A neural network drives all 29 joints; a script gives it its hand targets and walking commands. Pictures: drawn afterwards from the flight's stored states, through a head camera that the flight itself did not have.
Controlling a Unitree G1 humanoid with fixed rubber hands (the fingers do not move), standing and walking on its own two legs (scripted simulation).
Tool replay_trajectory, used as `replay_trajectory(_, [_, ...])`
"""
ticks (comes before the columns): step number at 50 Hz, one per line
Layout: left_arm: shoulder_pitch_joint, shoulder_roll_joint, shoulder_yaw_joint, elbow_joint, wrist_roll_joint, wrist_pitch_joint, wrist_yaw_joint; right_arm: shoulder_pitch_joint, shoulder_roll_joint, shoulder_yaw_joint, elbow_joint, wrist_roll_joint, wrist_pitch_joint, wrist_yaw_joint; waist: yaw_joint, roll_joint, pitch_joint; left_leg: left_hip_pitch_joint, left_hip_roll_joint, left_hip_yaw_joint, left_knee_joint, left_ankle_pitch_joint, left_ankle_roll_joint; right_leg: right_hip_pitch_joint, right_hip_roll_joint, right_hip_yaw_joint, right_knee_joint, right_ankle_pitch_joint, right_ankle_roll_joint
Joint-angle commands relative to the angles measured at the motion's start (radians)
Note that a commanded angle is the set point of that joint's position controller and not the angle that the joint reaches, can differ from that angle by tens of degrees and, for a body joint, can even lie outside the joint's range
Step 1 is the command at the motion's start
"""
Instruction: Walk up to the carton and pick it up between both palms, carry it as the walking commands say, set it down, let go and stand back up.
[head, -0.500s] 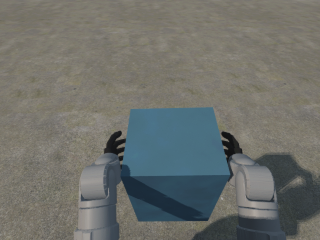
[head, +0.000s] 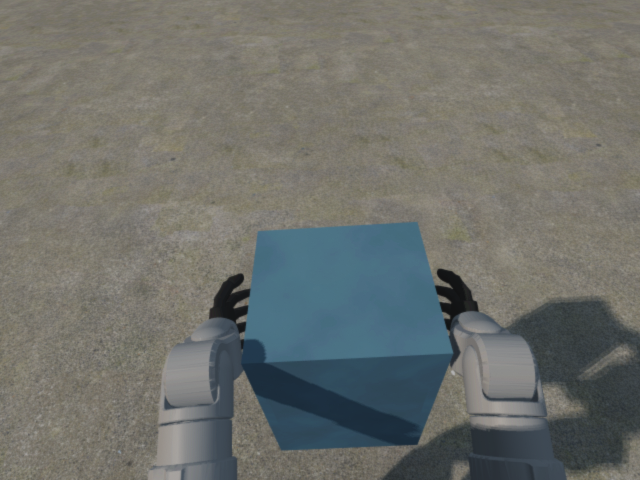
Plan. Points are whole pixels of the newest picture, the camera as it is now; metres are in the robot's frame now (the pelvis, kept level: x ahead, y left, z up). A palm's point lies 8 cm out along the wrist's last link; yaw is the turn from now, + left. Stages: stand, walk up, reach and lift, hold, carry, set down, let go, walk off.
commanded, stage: carry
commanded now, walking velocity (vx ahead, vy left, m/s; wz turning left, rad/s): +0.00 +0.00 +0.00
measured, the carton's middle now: (343, 345) +0.29 +0.00 +0.00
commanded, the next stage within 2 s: hold in 1.96 s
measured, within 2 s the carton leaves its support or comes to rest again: neither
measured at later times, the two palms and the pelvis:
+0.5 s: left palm (230, 322) +0.29 +0.14 +0.06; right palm (464, 319) +0.28 -0.14 +0.07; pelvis +0.01 +0.00 +0.00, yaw +0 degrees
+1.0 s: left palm (228, 300) +0.32 +0.15 +0.07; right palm (453, 300) +0.31 -0.14 +0.06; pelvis +0.04 +0.01 +0.00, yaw +0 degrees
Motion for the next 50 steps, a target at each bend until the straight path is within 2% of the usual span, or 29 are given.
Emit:
replay_trajectory(1, [-0.475,-0.907,-0.613,-0.028,-0.268,-0.048,-0.232,-0.432,0.886,0.51,-0.014,0.311,-0.097,0.223,-0.002,0.051,-0.194,0.051,0.071,-0.12,-0.135,-0.212,0.019,0.019,-0.114,0.165,-0.194,-0.289,-0.012])
replay_trajectory(2, [-0.428,-0.872,-0.544,0.086,-0.21,-0.07,-0.231,-0.407,0.856,0.45,0.1,0.263,-0.116,0.226,-0.002,0.037,-0.21,0.033,0.087,-0.137,-0.151,-0.222,0.026,0.056,-0.101,0.138,-0.173,-0.256,-0.007])
replay_trajectory(3, [-0.434,-0.887,-0.571,0.041,-0.221,-0.081,-0.232,-0.437,0.858,0.486,0.034,0.283,-0.13,0.229,0.0,0.039,-0.189,0.01,0.085,-0.136,-0.153,-0.245,0.023,0.043,-0.097,0.145,-0.185,-0.281,-0.012])
replay_trajectory(4, [-0.417,-0.887,-0.54,0.106,-0.2,-0.092,-0.232,-0.44,0.852,0.465,0.081,0.266,-0.139,0.231,-0.002,0.031,-0.197,0.012,0.082,-0.125,-0.145,-0.221,0.017,0.049,-0.098,0.14,-0.184,-0.27,-0.01])
replay_trajectory(6, [-0.44,-0.916,-0.591,0.021,-0.238,-0.095,-0.229,-0.5,0.867,0.531,-0.036,0.322,-0.142,0.234,-0.001,0.024,-0.2,-0.006,0.086,-0.127,-0.15,-0.258,0.017,0.045,-0.084,0.138,-0.187,-0.289,-0.01])
replay_trajectory(7, [-0.459,-0.919,-0.557,0.07,-0.219,-0.1,-0.229,-0.522,0.867,0.509,0.005,0.305,-0.146,0.231,0.0,0.003,-0.202,0.011,0.09,-0.134,-0.151,-0.231,0.018,0.036,-0.091,0.143,-0.198,-0.283,-0.009])
replay_trajectory(8, [-0.49,-0.939,-0.632,-0.084,-0.287,-0.091,-0.224,-0.526,0.885,0.58,-0.128,0.366,-0.134,0.228,0.0,0.002,-0.19,0.012,0.083,-0.119,-0.141,-0.21,0.015,0.026,-0.094,0.145,-0.206,-0.276,-0.01])
replay_trajectory(9, [-0.494,-0.922,-0.592,-0.028,-0.265,-0.085,-0.22,-0.544,0.869,0.549,-0.082,0.351,-0.125,0.223,-0.002,-0.028,-0.188,0.025,0.085,-0.119,-0.134,-0.191,0.018,0.011,-0.102,0.161,-0.228,-0.287,-0.012])
replay_trajectory(11, [-0.513,-0.928,-0.642,-0.127,-0.318,-0.063,-0.216,-0.558,0.891,0.604,-0.185,0.397,-0.101,0.21,-0.005,-0.102,-0.207,0.047,0.065,-0.085,-0.088,-0.153,0.01,0.009,-0.124,0.188,-0.264,-0.336,-0.014])
replay_trajectory(12, [-0.492,-0.914,-0.632,-0.098,-0.311,-0.049,-0.213,-0.52,0.876,0.59,-0.152,0.384,-0.087,0.202,-0.006,-0.115,-0.219,0.048,0.062,-0.085,-0.084,-0.148,0.012,0.021,-0.132,0.191,-0.268,-0.335,-0.014])
replay_trajectory(13, [-0.484,-0.893,-0.63,-0.118,-0.312,-0.042,-0.212,-0.508,0.85,0.583,-0.175,0.38,-0.082,0.197,-0.004,-0.109,-0.228,0.066,0.046,-0.068,-0.066,-0.147,0.009,0.015,-0.141,0.204,-0.287,-0.365,-0.016])
replay_trajectory(14, [-0.413,-0.875,-0.584,0.004,-0.261,-0.044,-0.213,-0.465,0.831,0.54,-0.081,0.332,-0.086,0.195,-0.006,-0.103,-0.261,0.086,0.053,-0.069,-0.065,-0.135,0.012,0.031,-0.141,0.199,-0.275,-0.339,-0.016])
replay_trajectory(15, [-0.414,-0.868,-0.611,-0.063,-0.278,-0.051,-0.214,-0.432,0.83,0.558,-0.096,0.338,-0.09,0.196,-0.004,-0.09,-0.282,0.103,0.052,-0.062,-0.058,-0.126,0.009,0.047,-0.142,0.198,-0.267,-0.315,-0.015])
replay_trajectory(17, [-0.39,-0.861,-0.584,0.022,-0.242,-0.062,-0.218,-0.406,0.814,0.515,-0.026,0.292,-0.104,0.198,-0.005,-0.041,-0.294,0.102,0.073,-0.08,-0.076,-0.099,0.01,0.064,-0.13,0.17,-0.221,-0.224,-0.018])
replay_trajectory(18, [-0.425,-0.866,-0.62,-0.07,-0.275,-0.064,-0.218,-0.422,0.826,0.539,-0.091,0.318,-0.106,0.2,-0.005,-0.014,-0.288,0.103,0.077,-0.079,-0.082,-0.096,0.009,0.057,-0.128,0.165,-0.21,-0.193,-0.018])
replay_trajectory(20, [-0.456,-0.873,-0.627,-0.084,-0.281,-0.057,-0.215,-0.436,0.83,0.536,-0.094,0.322,-0.1,0.202,-0.004,0.013,-0.253,0.079,0.093,-0.1,-0.115,-0.119,0.014,0.047,-0.115,0.151,-0.189,-0.179,-0.015])
replay_trajectory(21, [-0.437,-0.864,-0.568,0.034,-0.231,-0.069,-0.217,-0.432,0.828,0.481,0.018,0.283,-0.112,0.208,-0.001,0.031,-0.248,0.075,0.102,-0.113,-0.128,-0.121,0.016,0.055,-0.104,0.139,-0.164,-0.137,-0.013])
replay_trajectory(24, [-0.461,-0.867,-0.554,0.01,-0.217,-0.108,-0.212,-0.43,0.825,0.451,0.031,0.27,-0.153,0.21,0.006,0.069,-0.227,0.026,0.116,-0.125,-0.158,-0.124,0.016,0.091,-0.087,0.105,-0.11,-0.053,-0.009])
replay_trajectory(25, [-0.446,-0.853,-0.532,0.042,-0.197,-0.124,-0.212,-0.399,0.809,0.427,0.069,0.242,-0.171,0.21,0.005,0.053,-0.224,0.034,0.121,-0.131,-0.149,-0.102,0.016,0.091,-0.082,0.101,-0.105,-0.03,-0.011])
replay_trajectory(30, [-0.474,-0.905,-0.635,-0.145,-0.302,-0.09,-0.202,-0.465,0.855,0.553,-0.16,0.356,-0.14,0.196,0.004,0.036,-0.254,0.074,0.116,-0.124,-0.123,-0.06,0.024,0.09,-0.087,0.111,-0.101,-0.024,-0.013])
replay_trajectory(33, [-0.409,-0.868,-0.596,-0.043,-0.262,-0.074,-0.202,-0.395,0.807,0.504,-0.08,0.309,-0.127,0.189,0.001,0.031,-0.28,0.102,0.121,-0.116,-0.102,0.02,0.024,0.11,-0.099,0.112,-0.085,0.039,-0.016])
replay_trajectory(34, [-0.406,-0.864,-0.619,-0.082,-0.278,-0.07,-0.203,-0.403,0.811,0.526,-0.12,0.326,-0.122,0.188,0.0,0.02,-0.3,0.112,0.119,-0.111,-0.096,0.033,0.023,0.124,-0.101,0.112,-0.08,0.045,-0.017])
replay_trajectory(36, [-0.385,-0.835,-0.574,0.002,-0.238,-0.074,-0.206,-0.368,0.788,0.482,-0.022,0.277,-0.125,0.187,0.0,0.003,-0.313,0.11,0.127,-0.116,-0.087,0.079,0.026,0.161,-0.104,0.102,-0.068,0.089,-0.013])
replay_trajectory(37, [-0.376,-0.855,-0.61,-0.056,-0.263,-0.077,-0.208,-0.384,0.803,0.523,-0.102,0.305,-0.127,0.187,-0.002,0.006,-0.309,0.124,0.124,-0.107,-0.078,0.085,0.025,0.149,-0.108,0.107,-0.069,0.109,-0.013])
replay_trajectory(38, [-0.379,-0.843,-0.571,-0.012,-0.242,-0.081,-0.208,-0.379,0.797,0.493,-0.043,0.281,-0.128,0.187,-0.004,-0.01,-0.316,0.125,0.121,-0.109,-0.076,0.079,0.027,0.152,-0.108,0.105,-0.07,0.092,-0.012])
replay_trajectory(41, [-0.428,-0.877,-0.615,-0.099,-0.29,-0.067,-0.207,-0.424,0.819,0.538,-0.146,0.329,-0.113,0.186,-0.003,-0.027,-0.267,0.11,0.12,-0.113,-0.086,0.065,0.024,0.124,-0.108,0.1,-0.084,0.059,-0.007])
replay_trajectory(43, [-0.432,-0.868,-0.605,-0.088,-0.274,-0.068,-0.204,-0.405,0.824,0.52,-0.103,0.315,-0.112,0.188,0.001,0.015,-0.263,0.118,0.124,-0.115,-0.089,0.081,0.027,0.127,-0.106,0.107,-0.075,0.082,-0.012])
replay_trajectory(49, [-0.391,-0.821,-0.544,0.011,-0.212,-0.102,-0.201,-0.399,0.8,0.465,-0.012,0.276,-0.143,0.191,0.001,-0.002,-0.217,0.081,0.119,-0.116,-0.094,0.032,0.022,0.137,-0.11,0.105,-0.083,0.041,-0.008])
replay_trajectory(50, [-0.432,-0.85,-0.616,-0.126,-0.279,-0.093,-0.196,-0.424,0.817,0.529,-0.134,0.336,-0.133,0.189,0.003,0.023,-0.221,0.095,0.117,-0.112,-0.098,0.043,0.023,0.13,-0.112,0.105,-0.08,0.051,-0.009])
